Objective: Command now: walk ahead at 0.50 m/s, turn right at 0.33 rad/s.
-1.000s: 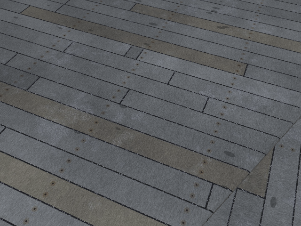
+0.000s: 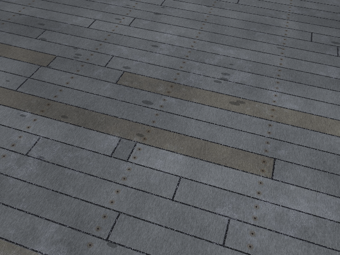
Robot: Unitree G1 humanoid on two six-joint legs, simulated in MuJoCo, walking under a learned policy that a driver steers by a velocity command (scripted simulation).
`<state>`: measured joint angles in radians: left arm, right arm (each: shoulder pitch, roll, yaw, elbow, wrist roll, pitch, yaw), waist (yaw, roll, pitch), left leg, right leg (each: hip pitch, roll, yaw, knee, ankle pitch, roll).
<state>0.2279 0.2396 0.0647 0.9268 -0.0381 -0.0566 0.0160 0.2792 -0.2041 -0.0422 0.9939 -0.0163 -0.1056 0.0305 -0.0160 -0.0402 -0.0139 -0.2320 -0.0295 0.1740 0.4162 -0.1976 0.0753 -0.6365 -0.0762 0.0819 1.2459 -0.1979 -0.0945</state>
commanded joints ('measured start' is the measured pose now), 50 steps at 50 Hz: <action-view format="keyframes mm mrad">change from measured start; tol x32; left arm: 1 53 27 15 -23 10 19 1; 50 -191 128 45 -201 41 59 36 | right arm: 1 -33 -85 -13 -38 -6 -20 -22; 50 -91 -246 -76 -236 23 79 -58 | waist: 1 40 100 51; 13 -35 115 71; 20 89 -57 -494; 50 1 135 -89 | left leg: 1 -13 251 -158 -288 140 90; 16 296 288 58 189 948 4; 17 236 236 71 395 809 -44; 19 -393 -44 -96 1068 -538 -161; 20 -412 2 -288 1121 -490 -140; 41 -219 91 -154 327 -225 -102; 46 200 376 -594 -37 651 169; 50 211 295 -496 -29 592 157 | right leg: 1 -71 -42 48 -62 104 15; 16 207 126 -206 -695 107 -20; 19 986 -327 575 -723 1081 -398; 26 349 -122 106 -920 634 -208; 39 508 -222 104 -966 155 -167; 43 529 -191 1 -839 402 -111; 47 -38 140 -85 -217 -470 136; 50 -87 80 -13 -118 -287 142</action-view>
